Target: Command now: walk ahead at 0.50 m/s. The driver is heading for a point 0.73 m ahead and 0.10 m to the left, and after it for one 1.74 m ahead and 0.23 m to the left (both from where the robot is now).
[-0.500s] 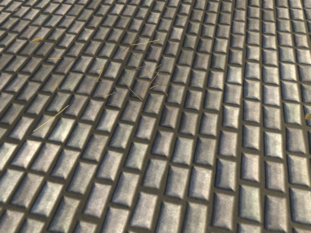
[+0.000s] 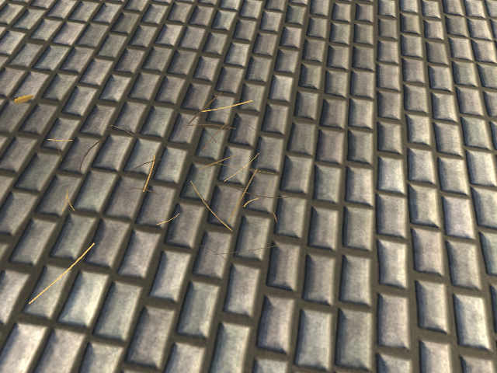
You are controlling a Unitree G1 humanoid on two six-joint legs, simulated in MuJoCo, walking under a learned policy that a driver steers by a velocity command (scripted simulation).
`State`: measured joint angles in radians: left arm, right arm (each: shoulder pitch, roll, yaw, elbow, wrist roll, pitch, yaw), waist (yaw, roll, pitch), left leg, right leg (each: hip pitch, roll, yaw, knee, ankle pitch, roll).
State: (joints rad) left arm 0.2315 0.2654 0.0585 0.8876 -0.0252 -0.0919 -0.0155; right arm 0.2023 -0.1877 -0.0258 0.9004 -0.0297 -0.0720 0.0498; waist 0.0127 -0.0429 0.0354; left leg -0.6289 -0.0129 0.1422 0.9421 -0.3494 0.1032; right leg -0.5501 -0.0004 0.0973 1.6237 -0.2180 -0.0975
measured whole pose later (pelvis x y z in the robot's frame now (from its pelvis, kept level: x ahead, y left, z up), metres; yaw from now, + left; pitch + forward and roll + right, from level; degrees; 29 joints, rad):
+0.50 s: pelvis +0.28 +0.01 +0.05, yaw +2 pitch +3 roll -2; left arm -0.08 0.20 0.03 0.77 -0.03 -0.09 -0.07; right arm 0.50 -0.21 -0.03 1.04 0.00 -0.07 -0.03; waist -0.09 -0.02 -0.01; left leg 0.15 -0.05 0.05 0.19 -0.39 0.07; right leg -0.57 0.00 -0.09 0.52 -0.05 -0.10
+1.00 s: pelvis +0.57 +0.04 +0.05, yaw +11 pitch +3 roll -3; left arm 0.31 0.24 0.06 0.95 -0.01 -0.07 0.02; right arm 0.06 -0.23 -0.05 0.78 0.01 -0.06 0.04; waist 0.06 0.03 0.02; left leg -0.64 0.07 0.02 0.61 -0.01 0.06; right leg 0.05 0.01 -0.21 0.29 -0.38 0.01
